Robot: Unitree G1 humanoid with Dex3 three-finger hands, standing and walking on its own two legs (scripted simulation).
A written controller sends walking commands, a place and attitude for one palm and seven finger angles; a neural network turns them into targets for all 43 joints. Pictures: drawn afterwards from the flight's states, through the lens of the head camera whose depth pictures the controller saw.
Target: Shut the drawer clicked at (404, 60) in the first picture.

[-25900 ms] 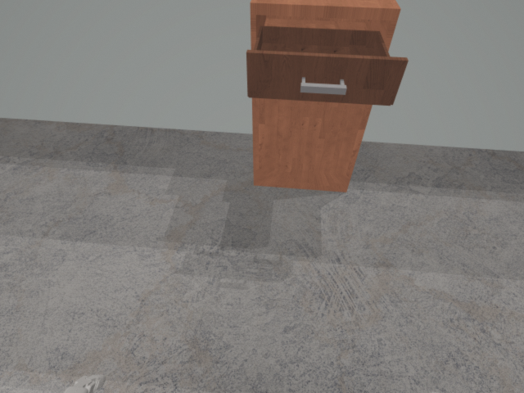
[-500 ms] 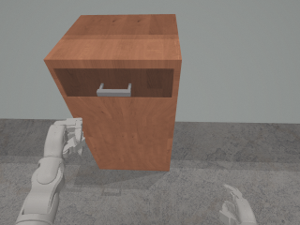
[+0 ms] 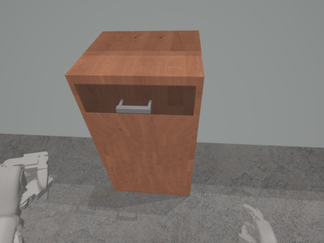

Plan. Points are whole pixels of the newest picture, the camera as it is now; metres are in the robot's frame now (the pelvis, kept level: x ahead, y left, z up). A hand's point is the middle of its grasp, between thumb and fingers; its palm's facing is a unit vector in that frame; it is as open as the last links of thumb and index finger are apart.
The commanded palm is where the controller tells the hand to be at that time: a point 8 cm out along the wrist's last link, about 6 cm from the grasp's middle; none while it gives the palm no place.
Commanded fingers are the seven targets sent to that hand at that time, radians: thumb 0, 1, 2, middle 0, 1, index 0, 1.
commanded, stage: draw the hand back to the body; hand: left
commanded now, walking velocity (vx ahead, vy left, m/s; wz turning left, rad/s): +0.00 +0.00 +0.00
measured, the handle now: (134, 105) +0.58 +0.18 +0.01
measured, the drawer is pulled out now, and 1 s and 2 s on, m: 0.00 0.00 0.00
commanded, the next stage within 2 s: step back with the hand held close in 0.18 s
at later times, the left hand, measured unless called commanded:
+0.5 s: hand (43, 174) +0.19 +0.25 +0.16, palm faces +0.34 -0.82 -0.46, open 3.2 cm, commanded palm +0.12 +0.29 +0.17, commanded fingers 0.00 0.90 0.90 -1.40 -1.60 -1.40 -1.60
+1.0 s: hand (17, 218) +0.11 +0.26 +0.14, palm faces +0.32 -0.83 -0.46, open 3.2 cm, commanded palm +0.06 +0.31 +0.17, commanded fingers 0.00 0.90 0.90 -1.40 -1.60 -1.40 -1.60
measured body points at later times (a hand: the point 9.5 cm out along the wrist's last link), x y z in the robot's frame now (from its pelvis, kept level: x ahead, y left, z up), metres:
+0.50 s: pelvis -0.01 +0.01 +0.00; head +0.00 +0.00 +0.45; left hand +0.17 +0.29 +0.19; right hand +0.18 -0.22 -0.08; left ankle +0.00 +0.09 -0.74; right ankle -0.04 -0.10 -0.74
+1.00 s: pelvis -0.07 +0.03 -0.01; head -0.05 +0.03 +0.44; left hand +0.09 +0.30 +0.17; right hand +0.11 -0.21 -0.09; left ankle +0.00 +0.09 -0.74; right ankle -0.04 -0.10 -0.74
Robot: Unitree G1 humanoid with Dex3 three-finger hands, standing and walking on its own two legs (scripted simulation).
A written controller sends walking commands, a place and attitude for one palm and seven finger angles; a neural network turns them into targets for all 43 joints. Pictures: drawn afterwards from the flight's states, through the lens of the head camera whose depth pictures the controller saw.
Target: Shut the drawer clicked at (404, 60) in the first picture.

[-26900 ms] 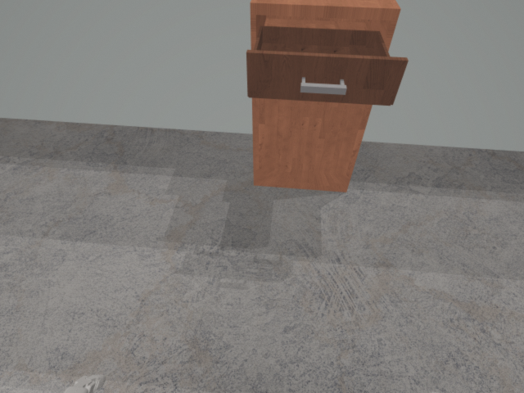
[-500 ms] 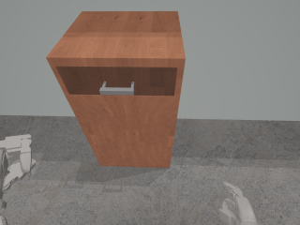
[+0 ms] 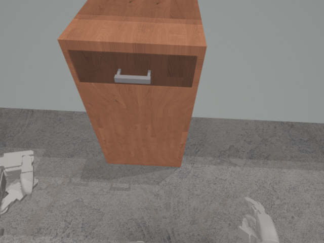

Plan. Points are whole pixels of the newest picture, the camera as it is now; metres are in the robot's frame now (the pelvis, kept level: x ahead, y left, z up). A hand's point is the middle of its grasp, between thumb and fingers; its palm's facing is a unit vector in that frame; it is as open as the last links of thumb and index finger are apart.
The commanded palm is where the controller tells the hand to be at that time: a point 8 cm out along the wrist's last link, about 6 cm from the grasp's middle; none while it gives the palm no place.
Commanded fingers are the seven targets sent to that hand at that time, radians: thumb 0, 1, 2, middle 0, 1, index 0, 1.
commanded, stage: step back with the hand held close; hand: left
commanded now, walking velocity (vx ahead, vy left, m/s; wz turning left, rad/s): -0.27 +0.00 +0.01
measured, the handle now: (133, 75) +0.66 +0.15 +0.02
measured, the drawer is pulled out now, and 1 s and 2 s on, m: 0.00 0.00 0.00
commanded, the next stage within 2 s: stop stepping back and stand still in 0.70 s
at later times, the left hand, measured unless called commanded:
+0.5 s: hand (19, 227) +0.12 +0.21 +0.17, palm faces +0.19 -0.82 -0.53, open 3.2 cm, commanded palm +0.05 +0.27 +0.18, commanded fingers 0.00 0.90 0.90 -1.40 -1.60 -1.40 -1.60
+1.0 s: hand out of the picture +0.00 +0.26 +0.18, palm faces +0.22 -0.83 -0.51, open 3.2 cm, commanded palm -0.05 +0.31 +0.18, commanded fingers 0.00 0.90 0.90 -1.40 -1.60 -1.40 -1.60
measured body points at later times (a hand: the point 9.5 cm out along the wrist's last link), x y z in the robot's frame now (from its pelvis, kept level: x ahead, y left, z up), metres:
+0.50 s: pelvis -0.08 -0.01 +0.00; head -0.03 +0.01 +0.44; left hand +0.10 +0.26 +0.20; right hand +0.13 -0.23 -0.08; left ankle +0.08 +0.07 -0.73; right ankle -0.14 -0.12 -0.73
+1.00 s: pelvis -0.19 +0.03 +0.01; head -0.16 +0.08 +0.45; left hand -0.02 +0.31 +0.21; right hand -0.01 -0.18 -0.06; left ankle -0.02 +0.09 -0.72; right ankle -0.31 -0.06 -0.72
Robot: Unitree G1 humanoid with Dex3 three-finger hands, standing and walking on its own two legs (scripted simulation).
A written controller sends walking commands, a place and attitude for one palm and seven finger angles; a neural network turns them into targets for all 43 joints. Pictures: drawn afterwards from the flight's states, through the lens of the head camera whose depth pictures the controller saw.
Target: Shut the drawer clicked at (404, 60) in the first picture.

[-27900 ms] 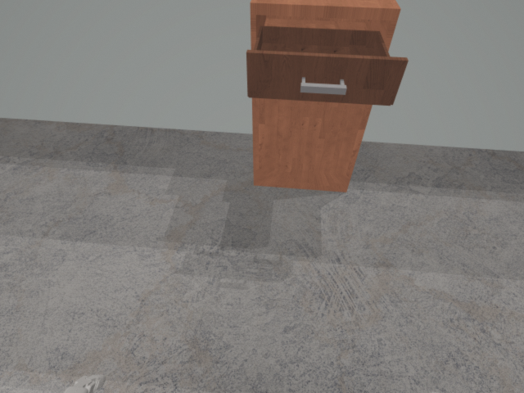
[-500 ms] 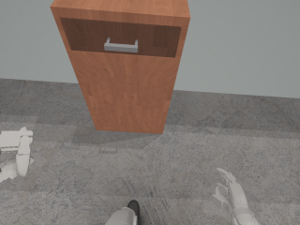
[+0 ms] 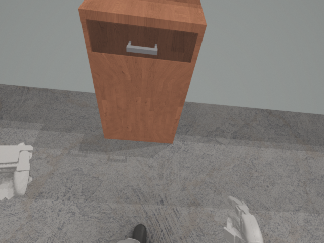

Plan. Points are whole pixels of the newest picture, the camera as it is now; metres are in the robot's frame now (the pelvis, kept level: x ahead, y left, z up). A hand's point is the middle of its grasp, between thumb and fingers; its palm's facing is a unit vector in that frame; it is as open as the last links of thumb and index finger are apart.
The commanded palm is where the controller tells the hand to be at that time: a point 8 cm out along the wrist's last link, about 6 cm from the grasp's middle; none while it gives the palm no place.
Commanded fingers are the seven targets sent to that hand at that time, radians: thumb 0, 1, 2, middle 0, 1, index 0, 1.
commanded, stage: stop stepping back and stand still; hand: left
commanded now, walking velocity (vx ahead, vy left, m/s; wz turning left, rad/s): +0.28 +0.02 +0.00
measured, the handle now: (142, 47) +0.85 +0.14 +0.01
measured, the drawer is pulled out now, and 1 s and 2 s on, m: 0.00 0.00 0.00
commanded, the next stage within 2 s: let the arm hang, fingers relaxed in 0.92 s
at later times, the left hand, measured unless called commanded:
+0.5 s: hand out of the picture +0.13 +0.24 +0.18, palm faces +0.34 -0.74 -0.58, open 3.2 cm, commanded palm +0.08 +0.29 +0.18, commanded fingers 0.00 0.90 0.90 -1.40 -1.60 -1.40 -1.60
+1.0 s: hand (7, 185) +0.17 +0.26 +0.16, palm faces +0.35 -0.79 -0.50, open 3.2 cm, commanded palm none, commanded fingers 0.00 0.90 0.90 -1.40 -1.60 -1.40 -1.60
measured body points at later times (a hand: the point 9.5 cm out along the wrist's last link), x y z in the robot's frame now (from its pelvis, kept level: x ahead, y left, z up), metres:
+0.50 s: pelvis -0.04 +0.00 -0.01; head -0.04 +0.00 +0.44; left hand +0.10 +0.28 +0.21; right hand +0.09 -0.22 -0.11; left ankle -0.02 +0.13 -0.72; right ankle -0.01 -0.10 -0.74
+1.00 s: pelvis -0.02 +0.02 +0.00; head +0.02 +0.02 +0.45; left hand +0.15 +0.30 +0.19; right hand +0.18 -0.19 -0.08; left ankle -0.02 +0.14 -0.74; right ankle -0.01 -0.10 -0.74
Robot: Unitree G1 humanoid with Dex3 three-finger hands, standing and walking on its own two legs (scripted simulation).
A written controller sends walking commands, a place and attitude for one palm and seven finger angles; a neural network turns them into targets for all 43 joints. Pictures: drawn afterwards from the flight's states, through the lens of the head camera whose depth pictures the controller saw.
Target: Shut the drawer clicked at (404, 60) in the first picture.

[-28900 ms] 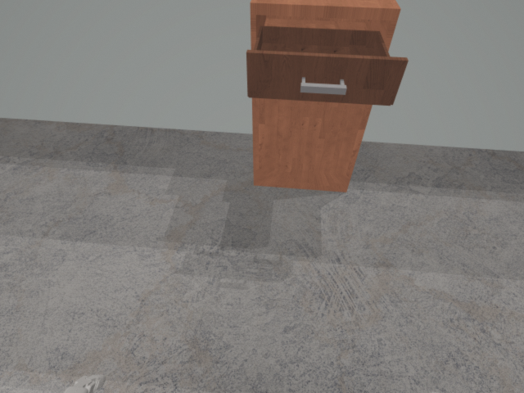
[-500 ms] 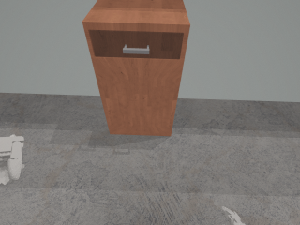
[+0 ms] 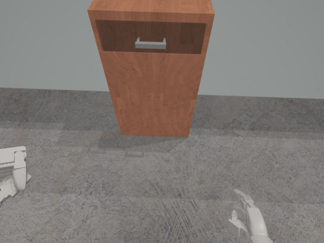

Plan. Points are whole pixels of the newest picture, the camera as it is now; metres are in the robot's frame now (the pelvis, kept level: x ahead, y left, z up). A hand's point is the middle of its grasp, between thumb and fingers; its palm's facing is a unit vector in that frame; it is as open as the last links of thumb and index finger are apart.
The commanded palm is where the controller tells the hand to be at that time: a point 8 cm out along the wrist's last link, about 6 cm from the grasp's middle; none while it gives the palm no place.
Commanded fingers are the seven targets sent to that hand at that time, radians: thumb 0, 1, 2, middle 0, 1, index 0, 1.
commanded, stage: let the arm hang, fingers relaxed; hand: left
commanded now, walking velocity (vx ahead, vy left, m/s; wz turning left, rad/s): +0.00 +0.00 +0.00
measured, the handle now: (151, 42) +0.87 +0.10 +0.01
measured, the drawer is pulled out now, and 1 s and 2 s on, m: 0.00 0.00 0.00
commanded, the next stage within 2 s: look to check the result in 1.12 s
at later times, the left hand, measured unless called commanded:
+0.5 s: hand out of the picture -0.04 +0.22 -0.18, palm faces +0.06 -0.97 -0.24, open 4.2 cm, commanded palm none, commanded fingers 0.00 0.90 0.90 -0.40 -0.52 -0.40 -0.52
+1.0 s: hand out of the picture +0.00 +0.18 -0.17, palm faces +0.05 -0.98 -0.20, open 7.2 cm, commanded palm none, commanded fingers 0.00 0.90 0.90 -0.20 -0.30 -0.20 -0.30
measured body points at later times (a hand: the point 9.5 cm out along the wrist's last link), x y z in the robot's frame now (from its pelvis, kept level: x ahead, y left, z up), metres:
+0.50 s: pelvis -0.03 +0.01 +0.00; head +0.00 +0.02 +0.45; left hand -0.04 +0.27 -0.16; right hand +0.00 -0.24 -0.15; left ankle +0.00 +0.13 -0.74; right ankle +0.00 -0.12 -0.74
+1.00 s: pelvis -0.02 +0.01 +0.00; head -0.01 +0.01 +0.45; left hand +0.00 +0.24 -0.16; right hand -0.02 -0.20 -0.16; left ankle +0.01 +0.13 -0.74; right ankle +0.00 -0.12 -0.74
